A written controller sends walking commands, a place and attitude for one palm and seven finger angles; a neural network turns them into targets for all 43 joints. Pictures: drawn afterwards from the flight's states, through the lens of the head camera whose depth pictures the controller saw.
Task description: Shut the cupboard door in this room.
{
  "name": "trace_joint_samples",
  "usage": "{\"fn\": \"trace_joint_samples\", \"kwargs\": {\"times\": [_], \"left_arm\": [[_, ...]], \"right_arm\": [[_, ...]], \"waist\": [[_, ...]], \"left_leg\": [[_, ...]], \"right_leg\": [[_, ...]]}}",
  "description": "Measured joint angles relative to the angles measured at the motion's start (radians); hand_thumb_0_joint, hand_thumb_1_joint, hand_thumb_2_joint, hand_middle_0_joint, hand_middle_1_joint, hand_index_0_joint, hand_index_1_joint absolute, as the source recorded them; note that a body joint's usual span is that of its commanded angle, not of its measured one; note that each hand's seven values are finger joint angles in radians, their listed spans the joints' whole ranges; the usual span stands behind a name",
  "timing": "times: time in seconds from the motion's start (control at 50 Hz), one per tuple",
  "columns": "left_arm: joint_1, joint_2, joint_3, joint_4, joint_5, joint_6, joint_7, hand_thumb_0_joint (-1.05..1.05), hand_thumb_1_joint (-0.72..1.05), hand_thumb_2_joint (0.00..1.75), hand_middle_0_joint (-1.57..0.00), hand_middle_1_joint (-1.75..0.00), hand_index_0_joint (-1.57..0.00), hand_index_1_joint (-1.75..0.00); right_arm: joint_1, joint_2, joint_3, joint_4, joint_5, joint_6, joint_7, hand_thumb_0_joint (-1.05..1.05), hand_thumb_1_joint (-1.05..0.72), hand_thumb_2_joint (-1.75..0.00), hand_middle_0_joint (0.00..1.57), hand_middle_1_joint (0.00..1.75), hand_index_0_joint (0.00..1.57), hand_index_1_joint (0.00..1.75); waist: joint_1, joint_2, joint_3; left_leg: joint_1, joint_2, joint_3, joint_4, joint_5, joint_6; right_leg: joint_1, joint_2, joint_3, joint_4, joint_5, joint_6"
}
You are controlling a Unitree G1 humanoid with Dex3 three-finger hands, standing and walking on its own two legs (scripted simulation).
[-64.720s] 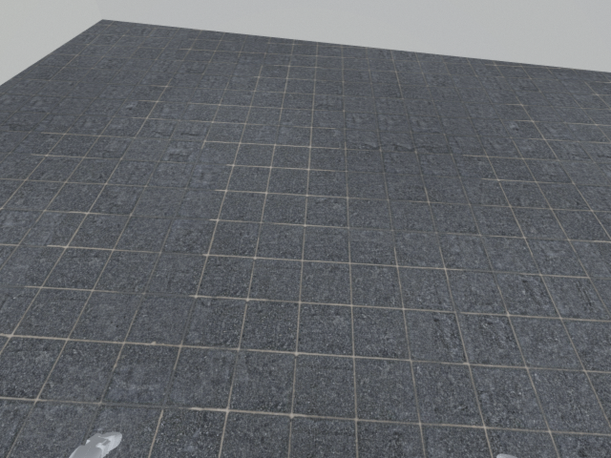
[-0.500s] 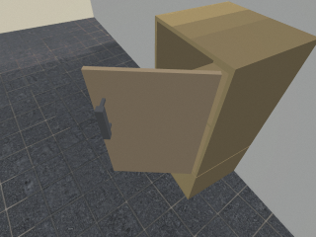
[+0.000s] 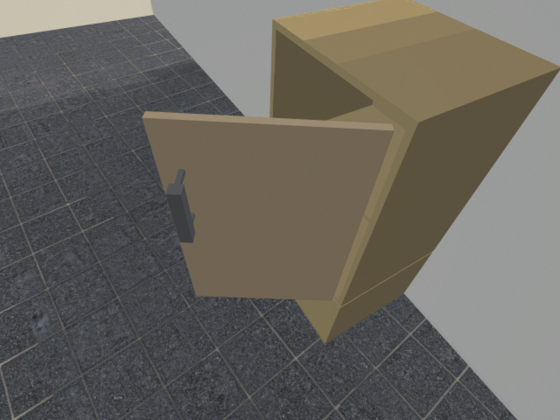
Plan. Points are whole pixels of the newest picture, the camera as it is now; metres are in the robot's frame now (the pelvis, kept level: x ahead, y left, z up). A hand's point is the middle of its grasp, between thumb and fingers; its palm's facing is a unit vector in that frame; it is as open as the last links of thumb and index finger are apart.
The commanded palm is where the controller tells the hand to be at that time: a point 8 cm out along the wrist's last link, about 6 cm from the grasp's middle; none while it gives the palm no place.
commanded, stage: look again from close up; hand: left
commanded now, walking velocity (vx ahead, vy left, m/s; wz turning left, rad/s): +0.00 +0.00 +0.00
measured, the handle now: (184, 206) +0.47 +0.21 +0.00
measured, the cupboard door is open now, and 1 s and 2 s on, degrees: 58 58 58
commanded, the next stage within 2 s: raise the hand and make a fist in 0.32 s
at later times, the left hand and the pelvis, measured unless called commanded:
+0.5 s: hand out of the picture +0.06 +0.19 -0.14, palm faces +0.14 -0.97 -0.20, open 7.2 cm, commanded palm +0.11 +0.21 -0.07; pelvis +0.01 +0.00 +0.00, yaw +1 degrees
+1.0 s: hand (153, 401) +0.15 +0.18 -0.03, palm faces +0.20 -0.98 -0.07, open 5.4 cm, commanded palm +0.14 +0.21 -0.04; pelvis +0.02 -0.03 -0.10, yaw +6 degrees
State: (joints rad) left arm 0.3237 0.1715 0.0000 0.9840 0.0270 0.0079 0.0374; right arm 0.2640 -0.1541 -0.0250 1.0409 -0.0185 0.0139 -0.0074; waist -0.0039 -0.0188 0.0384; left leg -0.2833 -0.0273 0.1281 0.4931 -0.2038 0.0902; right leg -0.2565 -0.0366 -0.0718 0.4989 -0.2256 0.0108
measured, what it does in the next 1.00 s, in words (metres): lowers itself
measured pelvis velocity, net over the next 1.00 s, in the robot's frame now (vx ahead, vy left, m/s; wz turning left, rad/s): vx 0.02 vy -0.03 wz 0.10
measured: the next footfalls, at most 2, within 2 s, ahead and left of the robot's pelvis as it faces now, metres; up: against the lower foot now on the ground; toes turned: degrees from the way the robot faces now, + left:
none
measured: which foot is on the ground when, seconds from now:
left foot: down 0.00-1.00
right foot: down 0.00-1.00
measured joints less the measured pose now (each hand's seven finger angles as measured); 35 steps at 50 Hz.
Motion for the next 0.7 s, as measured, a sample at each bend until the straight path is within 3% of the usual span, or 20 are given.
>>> {"fn": "trace_joint_samples", "kwargs": {"times": [0.44,0.48,0.54,0.6,0.66,0.7], "left_arm": [[0.009,-0.037,-0.017,0.091,0.004,-0.017,0.009,0.0,0.91,0.9,-0.2,-0.29,-0.2,-0.3],[0.126,-0.008,0.016,-0.319,-0.05,0.141,0.023,0.02,0.94,0.9,-0.2,-0.3,-0.2,-0.3],[0.202,0.064,0.009,-0.702,-0.125,0.053,0.087,0.04,0.96,0.9,-0.21,-0.31,-0.21,-0.31],[0.121,0.05,-0.001,-0.871,-0.153,-0.047,0.094,0.04,0.96,0.9,-0.23,-0.33,-0.23,-0.33],[0.041,-0.013,0.007,-0.889,-0.186,-0.227,0.01,0.03,0.95,0.9,-0.26,-0.37,-0.26,-0.37],[0.032,-0.035,0.015,-0.882,-0.221,-0.368,-0.098,0.02,0.94,0.9,-0.28,-0.4,-0.29,-0.4]], "right_arm": [[-0.025,0.001,0.01,0.066,0.01,-0.012,-0.009,0.01,-0.93,-0.9,0.2,0.3,0.2,0.3],[0.03,0.002,0.034,-0.045,0.03,-0.07,-0.039,0.01,-0.93,-0.9,0.2,0.3,0.2,0.3],[0.106,-0.02,0.056,-0.136,0.061,-0.224,-0.054,0.02,-0.92,-0.9,0.2,0.3,0.2,0.3],[0.107,-0.076,0.047,-0.223,0.066,-0.306,-0.036,0.02,-0.92,-0.9,0.2,0.3,0.2,0.3],[0.052,-0.114,0.025,-0.294,0.049,-0.328,-0.009,0.01,-0.91,-0.9,0.2,0.3,0.2,0.3],[0.009,-0.104,0.011,-0.339,0.038,-0.319,0.008,0.01,-0.91,-0.9,0.2,0.3,0.2,0.3]], "waist": [[0.011,-0.009,-0.008],[0.0,-0.021,0.01],[-0.004,-0.023,-0.041],[-0.037,0.021,-0.07],[-0.053,0.062,-0.125],[-0.046,0.038,-0.158]], "left_leg": [[0.05,-0.008,0.008,-0.049,0.005,0.004],[0.035,-0.01,0.0,-0.012,-0.011,0.002],[0.018,-0.03,-0.017,0.006,-0.024,-0.016],[-0.042,-0.056,-0.052,0.085,-0.051,-0.017],[-0.173,-0.048,-0.058,0.211,-0.101,-0.03],[-0.267,-0.034,-0.044,0.301,-0.139,-0.047]], "right_leg": [[0.049,-0.003,0.009,-0.052,0.01,0.011],[0.031,-0.005,0.006,0.0,-0.02,-0.002],[-0.016,0.004,0.018,0.103,-0.092,-0.031],[-0.052,0.01,0.011,0.119,-0.085,-0.04],[-0.173,0.011,0.004,0.227,-0.117,-0.029],[-0.273,0.02,0.017,0.318,-0.154,-0.031]]}}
